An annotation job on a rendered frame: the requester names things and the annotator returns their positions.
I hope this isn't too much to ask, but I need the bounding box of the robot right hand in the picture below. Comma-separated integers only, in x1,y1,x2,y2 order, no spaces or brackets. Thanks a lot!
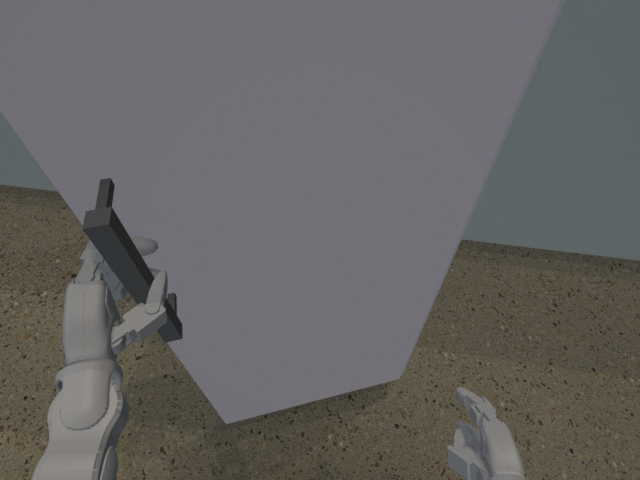
447,387,525,480

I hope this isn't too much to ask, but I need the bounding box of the robot left hand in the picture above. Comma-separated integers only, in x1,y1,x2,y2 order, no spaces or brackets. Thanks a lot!
63,236,168,366

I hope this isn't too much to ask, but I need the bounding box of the handle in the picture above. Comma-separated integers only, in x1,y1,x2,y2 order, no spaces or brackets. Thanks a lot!
82,178,182,343

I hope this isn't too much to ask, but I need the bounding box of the left robot forearm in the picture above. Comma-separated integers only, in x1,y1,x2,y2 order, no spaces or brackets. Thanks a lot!
31,358,129,480

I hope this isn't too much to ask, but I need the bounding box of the fridge door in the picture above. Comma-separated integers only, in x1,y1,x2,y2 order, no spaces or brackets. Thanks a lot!
0,0,560,424

